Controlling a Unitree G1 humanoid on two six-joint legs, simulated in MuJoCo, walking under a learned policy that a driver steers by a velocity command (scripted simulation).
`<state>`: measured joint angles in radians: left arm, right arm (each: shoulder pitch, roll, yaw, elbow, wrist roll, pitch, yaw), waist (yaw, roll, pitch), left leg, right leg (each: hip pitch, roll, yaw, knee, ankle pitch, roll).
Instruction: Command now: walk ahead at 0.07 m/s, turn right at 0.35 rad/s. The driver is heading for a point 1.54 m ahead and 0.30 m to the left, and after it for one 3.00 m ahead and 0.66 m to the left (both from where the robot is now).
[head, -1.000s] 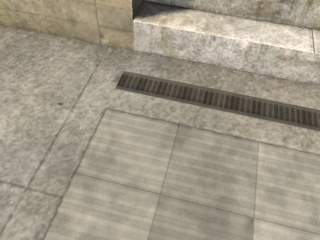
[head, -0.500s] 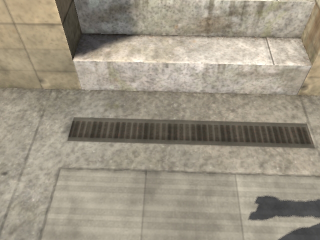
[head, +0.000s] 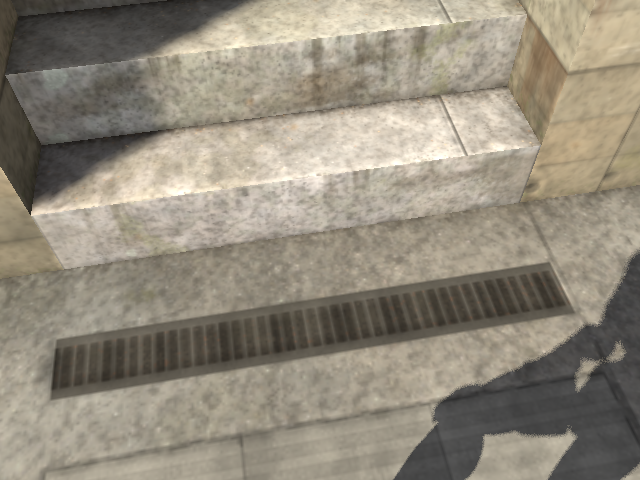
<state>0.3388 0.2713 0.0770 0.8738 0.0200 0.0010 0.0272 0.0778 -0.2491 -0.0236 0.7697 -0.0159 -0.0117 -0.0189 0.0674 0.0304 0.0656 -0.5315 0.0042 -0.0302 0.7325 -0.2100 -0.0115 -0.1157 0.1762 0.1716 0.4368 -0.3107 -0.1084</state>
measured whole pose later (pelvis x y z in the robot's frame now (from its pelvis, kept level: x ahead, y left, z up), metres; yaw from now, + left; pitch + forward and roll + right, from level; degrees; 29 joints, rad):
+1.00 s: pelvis +0.05 +0.01 +0.01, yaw -2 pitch -2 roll +0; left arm 0.30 0.18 -0.02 1.10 0.01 -0.01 0.04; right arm 0.27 -0.19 0.01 1.09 -0.01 0.00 -0.02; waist -0.02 0.00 0.03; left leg -0.24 -0.03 -0.01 0.39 -0.13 0.02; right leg -0.07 0.05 0.05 0.38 -0.28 -0.04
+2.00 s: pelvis +0.07 -0.01 +0.01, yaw -2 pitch -1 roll +1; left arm 0.36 0.12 -0.02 1.14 0.01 -0.02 0.05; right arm 0.28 -0.14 0.00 1.18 -0.01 0.01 -0.04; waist -0.01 0.00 0.03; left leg -0.22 -0.02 -0.02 0.42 -0.18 0.00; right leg -0.04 0.05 0.04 0.38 -0.32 -0.05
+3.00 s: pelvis +0.35 +0.05 +0.00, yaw -2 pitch +1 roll +0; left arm 0.05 0.18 0.04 0.92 0.02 -0.04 -0.04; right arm 0.51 -0.12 -0.01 1.10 -0.01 -0.11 -0.01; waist -0.05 -0.03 0.05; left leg 0.13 -0.08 0.07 0.15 -0.30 0.08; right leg -0.63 -0.06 -0.09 0.69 -0.04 -0.06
